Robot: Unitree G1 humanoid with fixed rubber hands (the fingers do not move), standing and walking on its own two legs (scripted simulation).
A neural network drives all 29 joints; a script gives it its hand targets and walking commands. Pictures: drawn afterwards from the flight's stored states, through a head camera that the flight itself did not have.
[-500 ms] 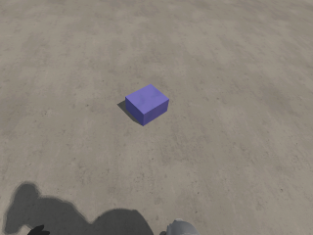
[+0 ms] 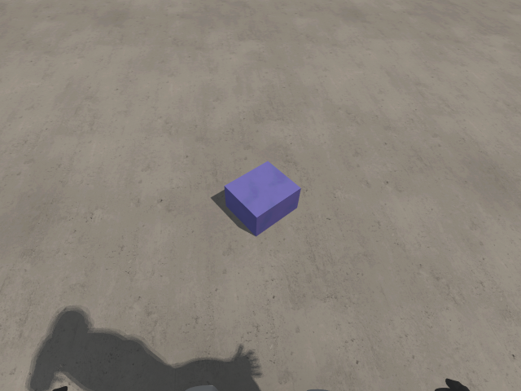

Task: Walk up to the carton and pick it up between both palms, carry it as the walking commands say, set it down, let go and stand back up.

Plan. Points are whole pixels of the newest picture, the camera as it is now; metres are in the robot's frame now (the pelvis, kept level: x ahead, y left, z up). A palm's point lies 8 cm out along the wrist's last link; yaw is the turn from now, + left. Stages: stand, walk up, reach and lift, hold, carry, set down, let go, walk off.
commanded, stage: walk up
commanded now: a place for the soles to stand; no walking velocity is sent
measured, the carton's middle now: (262, 197) +1.03 -0.01 -0.68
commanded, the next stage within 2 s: none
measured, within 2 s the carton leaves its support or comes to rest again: neither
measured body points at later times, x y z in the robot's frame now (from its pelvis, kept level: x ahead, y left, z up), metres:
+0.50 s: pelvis +0.12 -0.03 +0.00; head +0.11 -0.06 +0.44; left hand +0.21 +0.31 -0.08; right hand +0.22 -0.35 -0.12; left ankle +0.14 +0.11 -0.67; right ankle +0.17 -0.13 -0.72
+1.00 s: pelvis +0.23 -0.02 -0.01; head +0.25 +0.01 +0.44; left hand +0.35 +0.29 -0.14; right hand +0.22 -0.36 -0.09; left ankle +0.22 +0.11 -0.72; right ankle +0.31 -0.13 -0.71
